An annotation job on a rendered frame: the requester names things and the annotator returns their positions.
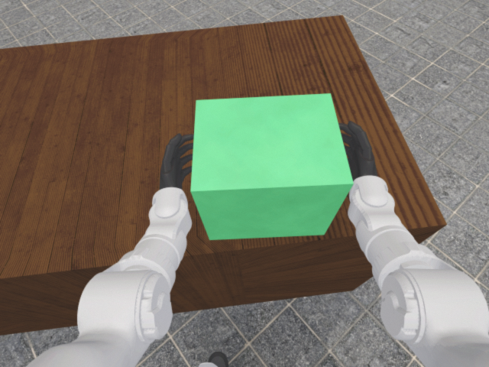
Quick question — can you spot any pedestal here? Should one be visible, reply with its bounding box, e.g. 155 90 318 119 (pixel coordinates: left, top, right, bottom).
0 15 447 336

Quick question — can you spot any right robot forearm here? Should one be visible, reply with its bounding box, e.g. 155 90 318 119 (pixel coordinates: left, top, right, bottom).
348 175 489 331

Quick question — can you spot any robot right hand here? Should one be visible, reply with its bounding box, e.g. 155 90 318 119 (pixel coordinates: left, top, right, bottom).
338 121 377 181

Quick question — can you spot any left robot upper arm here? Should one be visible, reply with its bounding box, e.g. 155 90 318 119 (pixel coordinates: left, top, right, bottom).
26 270 173 367

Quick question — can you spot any robot left foot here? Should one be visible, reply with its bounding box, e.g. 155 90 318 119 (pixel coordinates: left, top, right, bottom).
208 352 228 367

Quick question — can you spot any left robot forearm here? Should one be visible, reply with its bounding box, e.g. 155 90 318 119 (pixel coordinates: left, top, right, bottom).
77 187 192 330

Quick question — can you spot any right robot upper arm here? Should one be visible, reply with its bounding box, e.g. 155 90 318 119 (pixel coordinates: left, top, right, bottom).
381 268 489 367

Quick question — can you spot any robot left hand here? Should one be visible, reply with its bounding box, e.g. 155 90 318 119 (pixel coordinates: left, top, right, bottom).
160 133 194 190

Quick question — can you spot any carton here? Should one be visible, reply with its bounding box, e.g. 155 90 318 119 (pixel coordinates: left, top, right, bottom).
190 93 354 240

